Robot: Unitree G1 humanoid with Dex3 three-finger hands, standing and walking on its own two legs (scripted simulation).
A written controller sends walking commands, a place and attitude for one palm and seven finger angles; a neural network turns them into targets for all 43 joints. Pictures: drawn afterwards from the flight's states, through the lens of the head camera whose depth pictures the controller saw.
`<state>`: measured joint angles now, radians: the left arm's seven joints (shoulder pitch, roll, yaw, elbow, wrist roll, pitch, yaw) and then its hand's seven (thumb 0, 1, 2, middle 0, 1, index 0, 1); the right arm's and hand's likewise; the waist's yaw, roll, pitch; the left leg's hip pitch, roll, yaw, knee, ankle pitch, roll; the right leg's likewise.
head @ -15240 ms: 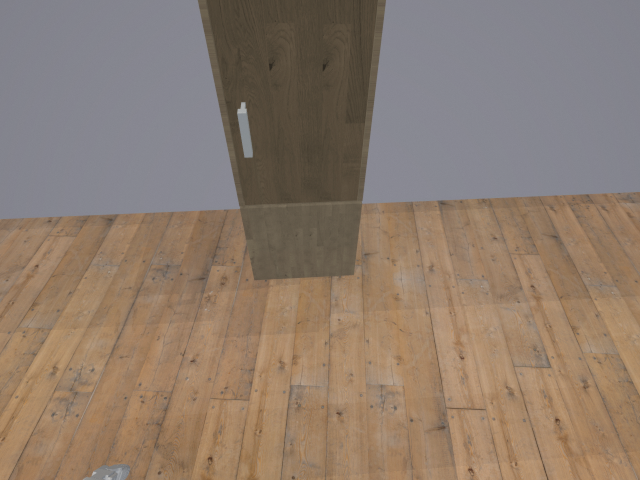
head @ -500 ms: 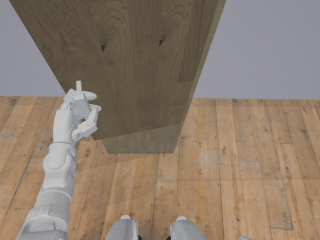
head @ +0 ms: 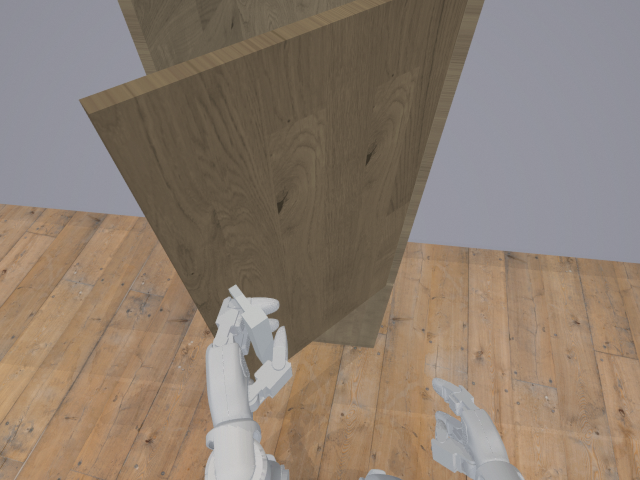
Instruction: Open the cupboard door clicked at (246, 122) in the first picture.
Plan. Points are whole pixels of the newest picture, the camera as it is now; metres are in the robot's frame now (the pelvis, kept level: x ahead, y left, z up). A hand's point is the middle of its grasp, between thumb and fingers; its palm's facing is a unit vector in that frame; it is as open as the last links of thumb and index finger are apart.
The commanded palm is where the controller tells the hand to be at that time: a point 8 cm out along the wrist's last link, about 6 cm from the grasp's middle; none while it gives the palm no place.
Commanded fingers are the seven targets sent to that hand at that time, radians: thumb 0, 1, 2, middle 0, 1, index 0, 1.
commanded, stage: pull the door open along its arc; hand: left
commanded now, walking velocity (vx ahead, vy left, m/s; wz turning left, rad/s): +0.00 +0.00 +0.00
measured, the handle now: (252, 326) +0.30 +0.10 +0.02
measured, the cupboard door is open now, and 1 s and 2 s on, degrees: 45 47 48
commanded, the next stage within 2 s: open thumb and fingers to let go in 0.04 s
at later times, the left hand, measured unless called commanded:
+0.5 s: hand (293, 371) +0.25 +0.05 +0.02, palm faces +0.34 -0.94 -0.03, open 9.3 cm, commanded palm +0.20 +0.11 +0.02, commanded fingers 0.00 -0.43 0.33 -0.31 -1.21 -0.31 -1.21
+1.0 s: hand (291, 375) +0.24 +0.05 +0.02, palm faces +0.26 -0.97 +0.01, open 15.1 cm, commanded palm +0.20 +0.11 +0.02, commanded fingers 0.00 -0.50 0.30 -0.15 -0.30 -0.15 -0.30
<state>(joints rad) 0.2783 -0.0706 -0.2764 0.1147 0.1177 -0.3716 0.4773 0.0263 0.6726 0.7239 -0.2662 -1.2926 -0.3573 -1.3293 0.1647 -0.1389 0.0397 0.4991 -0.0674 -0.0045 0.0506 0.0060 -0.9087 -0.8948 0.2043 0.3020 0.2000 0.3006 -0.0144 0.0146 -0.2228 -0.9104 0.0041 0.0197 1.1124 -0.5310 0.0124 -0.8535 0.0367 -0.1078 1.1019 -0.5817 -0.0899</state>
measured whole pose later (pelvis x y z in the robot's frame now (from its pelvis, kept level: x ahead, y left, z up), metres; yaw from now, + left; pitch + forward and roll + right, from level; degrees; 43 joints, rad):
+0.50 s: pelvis -0.02 -0.04 -0.01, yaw +1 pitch +20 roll +3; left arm 0.28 -0.08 -0.19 0.10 0.07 -0.41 0.47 0.00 0.19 0.59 -0.32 -1.24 -0.36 -1.27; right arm 0.21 -0.20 0.00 0.55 -0.06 -0.06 0.02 0.01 -0.91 -0.90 0.20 0.30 0.20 0.30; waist -0.01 0.02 -0.22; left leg -0.97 -0.02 -0.04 1.14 -0.51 -0.03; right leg -0.93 0.04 -0.13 1.18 -0.60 -0.14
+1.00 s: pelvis -0.02 -0.01 -0.01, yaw -1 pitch +19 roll +1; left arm 0.25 -0.09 -0.24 0.14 0.08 -0.43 0.47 -0.01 -0.50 0.30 -0.25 -0.60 -0.30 -0.61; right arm 0.18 -0.19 0.00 0.56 -0.06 -0.06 0.01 0.01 -0.91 -0.90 0.20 0.30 0.20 0.30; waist -0.02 0.02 -0.21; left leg -0.97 -0.03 -0.03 1.16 -0.51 -0.02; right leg -0.94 0.05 -0.09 1.18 -0.58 -0.11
